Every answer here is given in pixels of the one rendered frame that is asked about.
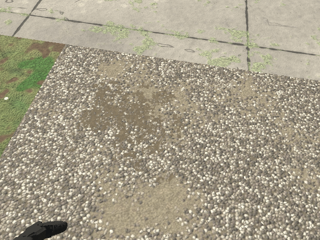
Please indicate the robot left hand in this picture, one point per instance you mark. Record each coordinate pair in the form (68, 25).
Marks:
(41, 231)

